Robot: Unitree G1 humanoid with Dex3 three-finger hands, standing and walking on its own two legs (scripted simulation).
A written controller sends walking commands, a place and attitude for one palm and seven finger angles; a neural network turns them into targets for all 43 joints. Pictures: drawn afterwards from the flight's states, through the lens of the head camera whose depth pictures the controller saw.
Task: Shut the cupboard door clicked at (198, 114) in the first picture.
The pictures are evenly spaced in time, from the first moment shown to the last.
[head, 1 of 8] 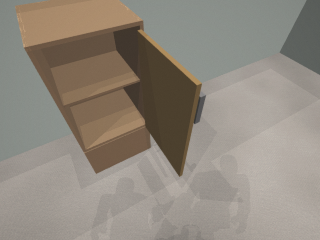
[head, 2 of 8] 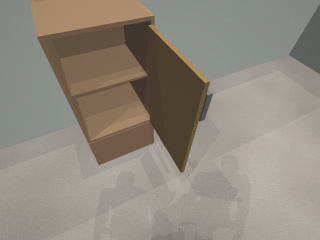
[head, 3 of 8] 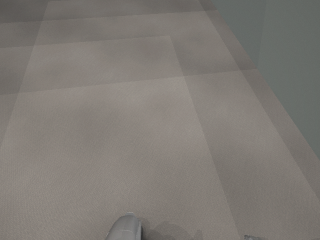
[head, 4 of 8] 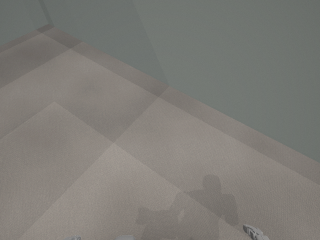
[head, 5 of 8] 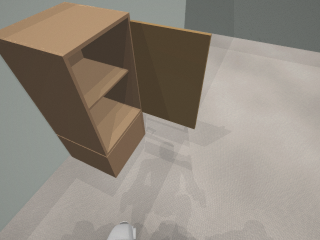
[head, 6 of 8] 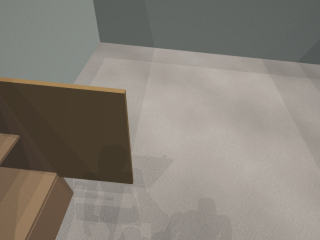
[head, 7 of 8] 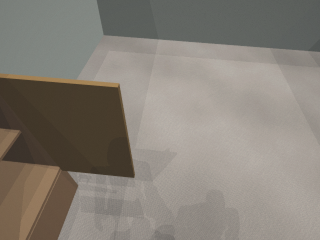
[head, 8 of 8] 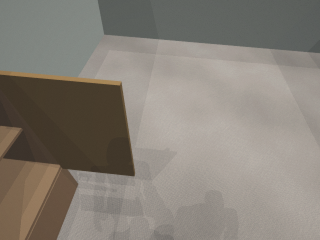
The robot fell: no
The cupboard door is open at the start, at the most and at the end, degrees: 90 90 90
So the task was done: no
